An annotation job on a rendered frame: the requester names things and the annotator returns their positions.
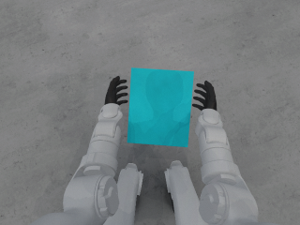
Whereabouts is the right robot forearm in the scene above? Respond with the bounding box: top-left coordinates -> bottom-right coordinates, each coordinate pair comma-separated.
194,108 -> 259,213

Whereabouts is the robot left hand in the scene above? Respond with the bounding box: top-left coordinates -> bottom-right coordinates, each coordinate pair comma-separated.
104,76 -> 128,105

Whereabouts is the carton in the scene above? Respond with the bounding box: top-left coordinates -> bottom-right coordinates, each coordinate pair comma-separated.
127,67 -> 194,147

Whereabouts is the robot right upper arm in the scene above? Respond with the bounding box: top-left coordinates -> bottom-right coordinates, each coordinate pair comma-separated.
199,181 -> 279,225

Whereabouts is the robot left upper arm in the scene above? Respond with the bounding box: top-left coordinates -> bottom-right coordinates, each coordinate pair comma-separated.
29,173 -> 120,225

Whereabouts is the robot right hand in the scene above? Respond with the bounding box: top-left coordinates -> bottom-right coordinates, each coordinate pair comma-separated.
192,81 -> 217,111

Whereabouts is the robot left shin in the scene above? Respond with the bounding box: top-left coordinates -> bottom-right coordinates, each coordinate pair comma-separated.
118,163 -> 138,178

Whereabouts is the left robot forearm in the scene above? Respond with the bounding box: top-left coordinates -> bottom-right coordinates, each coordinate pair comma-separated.
63,103 -> 124,209

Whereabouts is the robot left thigh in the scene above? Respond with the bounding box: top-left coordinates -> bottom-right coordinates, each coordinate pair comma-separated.
103,167 -> 143,225

